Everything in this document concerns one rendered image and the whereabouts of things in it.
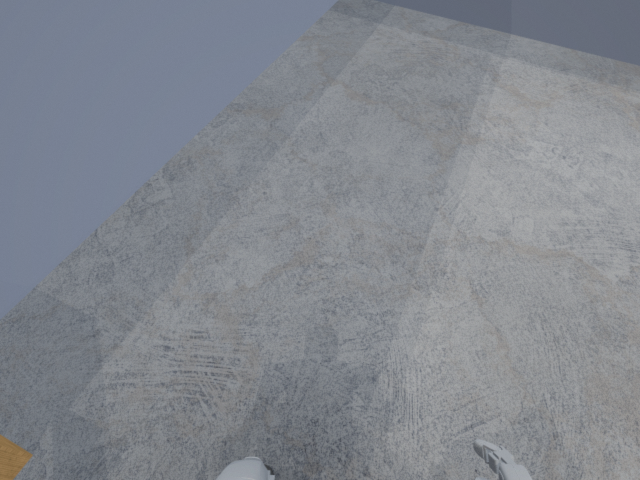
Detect cupboard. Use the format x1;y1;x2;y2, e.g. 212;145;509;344
0;435;33;480

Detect robot left thigh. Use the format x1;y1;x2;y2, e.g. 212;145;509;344
216;460;275;480

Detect robot right hand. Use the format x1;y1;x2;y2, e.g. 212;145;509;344
473;439;532;480

